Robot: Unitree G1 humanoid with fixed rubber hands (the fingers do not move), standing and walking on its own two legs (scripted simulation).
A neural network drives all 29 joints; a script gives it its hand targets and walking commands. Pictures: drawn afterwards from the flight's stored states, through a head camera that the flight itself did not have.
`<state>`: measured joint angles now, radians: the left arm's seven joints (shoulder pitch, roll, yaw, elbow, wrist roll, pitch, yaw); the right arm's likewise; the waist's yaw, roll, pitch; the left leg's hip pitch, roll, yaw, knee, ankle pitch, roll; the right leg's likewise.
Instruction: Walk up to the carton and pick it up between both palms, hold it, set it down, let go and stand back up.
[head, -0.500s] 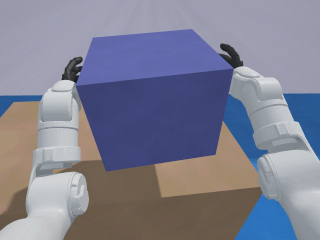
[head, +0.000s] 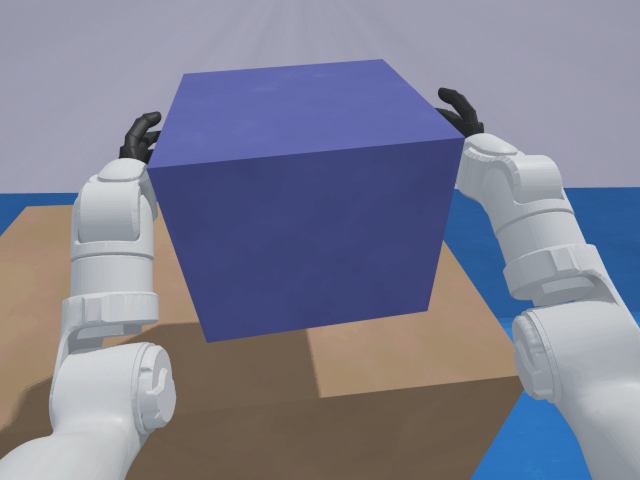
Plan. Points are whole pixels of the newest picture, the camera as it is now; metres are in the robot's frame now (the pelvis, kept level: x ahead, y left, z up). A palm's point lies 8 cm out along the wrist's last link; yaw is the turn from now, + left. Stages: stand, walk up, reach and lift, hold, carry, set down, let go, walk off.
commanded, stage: hold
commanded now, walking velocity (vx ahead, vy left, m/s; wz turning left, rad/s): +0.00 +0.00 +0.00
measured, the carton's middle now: (302, 189) +0.41 +0.02 +0.22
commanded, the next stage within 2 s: none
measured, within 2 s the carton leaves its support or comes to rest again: neither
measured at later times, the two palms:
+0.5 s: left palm (139, 172) +0.36 +0.20 +0.27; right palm (465, 152) +0.37 -0.17 +0.30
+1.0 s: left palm (139, 175) +0.36 +0.20 +0.27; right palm (466, 157) +0.37 -0.17 +0.29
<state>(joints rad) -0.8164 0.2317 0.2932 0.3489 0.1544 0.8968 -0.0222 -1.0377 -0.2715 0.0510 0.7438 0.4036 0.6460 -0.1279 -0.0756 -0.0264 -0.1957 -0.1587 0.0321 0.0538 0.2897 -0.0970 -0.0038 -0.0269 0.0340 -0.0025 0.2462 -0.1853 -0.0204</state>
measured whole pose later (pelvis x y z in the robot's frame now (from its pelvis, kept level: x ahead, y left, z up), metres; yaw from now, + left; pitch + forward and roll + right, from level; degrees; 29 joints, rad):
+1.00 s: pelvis -0.01 +0.00 +0.00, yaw +0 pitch -1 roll -1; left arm -0.82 0.22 0.27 0.33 0.15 0.89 0.00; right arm -1.02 -0.29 0.05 0.74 0.40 0.63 -0.11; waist -0.07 -0.02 -0.20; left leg -0.19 0.03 0.06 0.30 -0.09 0.00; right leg -0.06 0.04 0.00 0.25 -0.17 -0.02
